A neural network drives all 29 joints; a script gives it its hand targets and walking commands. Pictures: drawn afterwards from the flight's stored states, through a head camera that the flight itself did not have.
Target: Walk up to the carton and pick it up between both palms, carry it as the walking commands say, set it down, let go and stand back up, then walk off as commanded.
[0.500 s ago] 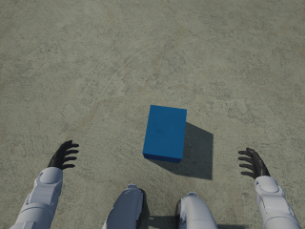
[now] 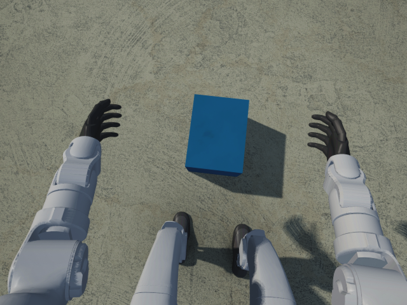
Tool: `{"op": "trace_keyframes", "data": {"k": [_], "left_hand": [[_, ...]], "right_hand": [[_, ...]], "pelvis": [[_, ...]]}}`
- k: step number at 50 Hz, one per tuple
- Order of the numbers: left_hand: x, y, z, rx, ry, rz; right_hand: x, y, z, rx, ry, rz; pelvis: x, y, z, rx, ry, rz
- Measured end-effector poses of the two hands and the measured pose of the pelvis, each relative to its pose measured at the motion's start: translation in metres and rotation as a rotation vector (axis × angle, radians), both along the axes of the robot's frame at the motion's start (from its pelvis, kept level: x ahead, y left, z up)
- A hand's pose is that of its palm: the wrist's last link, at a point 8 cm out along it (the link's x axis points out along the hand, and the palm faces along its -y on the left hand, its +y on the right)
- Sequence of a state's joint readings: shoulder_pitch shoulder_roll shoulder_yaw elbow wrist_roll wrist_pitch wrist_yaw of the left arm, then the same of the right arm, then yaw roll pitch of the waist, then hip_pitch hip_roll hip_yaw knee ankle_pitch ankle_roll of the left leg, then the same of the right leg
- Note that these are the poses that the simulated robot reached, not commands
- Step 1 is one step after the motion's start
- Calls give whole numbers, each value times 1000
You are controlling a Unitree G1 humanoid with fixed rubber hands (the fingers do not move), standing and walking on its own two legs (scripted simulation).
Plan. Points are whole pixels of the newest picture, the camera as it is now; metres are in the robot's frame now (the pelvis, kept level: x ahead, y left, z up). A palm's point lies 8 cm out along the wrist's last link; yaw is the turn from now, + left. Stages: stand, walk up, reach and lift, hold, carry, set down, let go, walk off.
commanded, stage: reach and lift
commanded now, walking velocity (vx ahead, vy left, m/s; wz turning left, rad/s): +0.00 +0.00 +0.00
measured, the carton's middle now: (216, 138) +0.53 -0.01 -0.61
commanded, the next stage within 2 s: none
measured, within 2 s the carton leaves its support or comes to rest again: neither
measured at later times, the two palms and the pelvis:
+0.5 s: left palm (126, 83) +0.53 +0.20 -0.13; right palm (312, 102) +0.51 -0.20 -0.14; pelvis +0.01 +0.00 -0.02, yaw -1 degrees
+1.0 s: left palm (149, 100) +0.54 +0.18 -0.24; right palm (288, 116) +0.51 -0.19 -0.25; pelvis -0.02 +0.00 -0.08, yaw -2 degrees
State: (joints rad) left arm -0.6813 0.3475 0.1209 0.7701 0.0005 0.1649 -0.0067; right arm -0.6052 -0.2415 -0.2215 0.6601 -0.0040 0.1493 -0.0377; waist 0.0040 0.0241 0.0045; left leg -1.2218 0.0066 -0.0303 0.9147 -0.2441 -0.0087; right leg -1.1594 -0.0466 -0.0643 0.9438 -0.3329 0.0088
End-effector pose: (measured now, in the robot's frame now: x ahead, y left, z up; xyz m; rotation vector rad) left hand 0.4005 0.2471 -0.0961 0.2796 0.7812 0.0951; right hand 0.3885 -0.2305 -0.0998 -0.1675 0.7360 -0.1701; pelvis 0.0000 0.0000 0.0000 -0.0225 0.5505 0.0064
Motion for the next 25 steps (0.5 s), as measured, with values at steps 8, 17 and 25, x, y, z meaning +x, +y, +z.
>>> {"op": "trace_keyframes", "data": {"k": [8,17,25], "left_hand": [[41,-16,-16,-25,-27,-14],[95,-34,-22,-66,-95,-10],[129,-44,-30,-115,-148,-2]], "right_hand": [[37,10,-14,35,-40,-8],[85,18,-26,83,-87,-32],[117,28,-36,119,-115,-34]], "pelvis": [[-4,1,-8,-2,88,-3],[-1,0,-15,-2,175,-5],[6,-1,-18,-2,234,-7]]}}
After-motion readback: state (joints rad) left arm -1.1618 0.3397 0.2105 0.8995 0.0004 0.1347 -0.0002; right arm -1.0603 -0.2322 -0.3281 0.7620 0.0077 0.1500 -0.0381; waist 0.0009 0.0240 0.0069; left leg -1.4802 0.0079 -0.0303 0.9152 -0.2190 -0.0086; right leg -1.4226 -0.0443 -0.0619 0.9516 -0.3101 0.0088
